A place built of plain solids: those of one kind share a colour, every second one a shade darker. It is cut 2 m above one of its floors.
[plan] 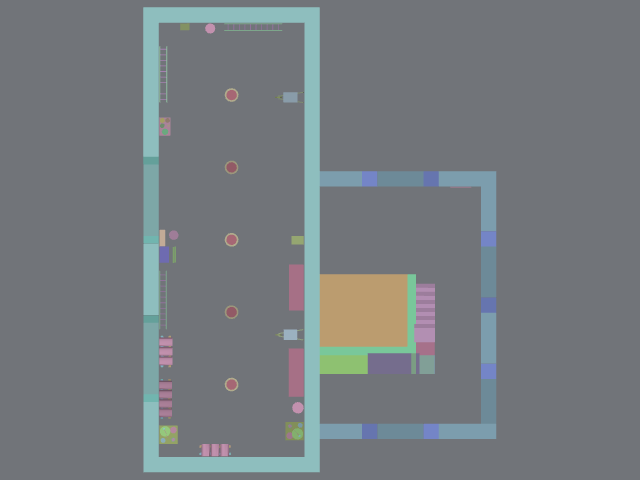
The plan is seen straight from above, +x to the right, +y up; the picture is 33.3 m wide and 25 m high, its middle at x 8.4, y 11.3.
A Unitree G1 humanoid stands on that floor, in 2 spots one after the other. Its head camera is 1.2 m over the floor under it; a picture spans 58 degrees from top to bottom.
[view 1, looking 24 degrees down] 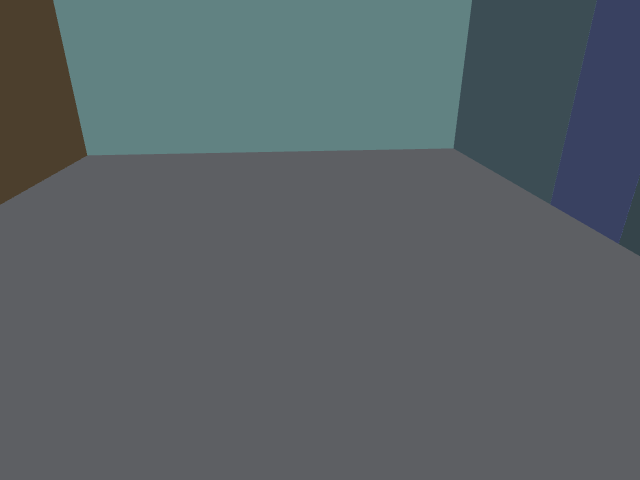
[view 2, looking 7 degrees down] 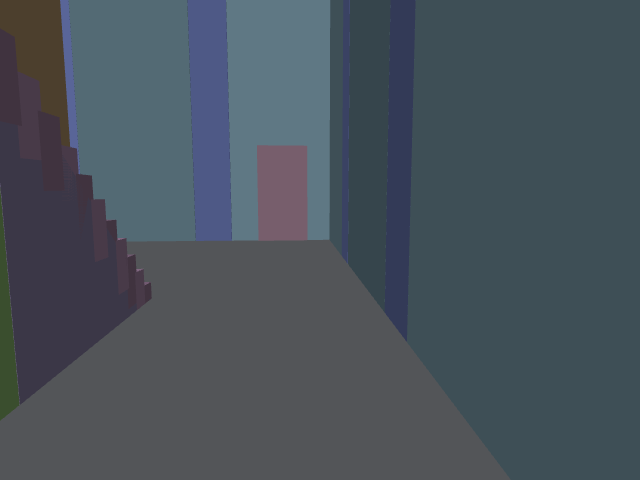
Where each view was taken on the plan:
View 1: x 13.84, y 11.87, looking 175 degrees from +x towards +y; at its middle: ground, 2.95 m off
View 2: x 15.88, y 4.32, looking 86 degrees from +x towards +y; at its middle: ground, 9.85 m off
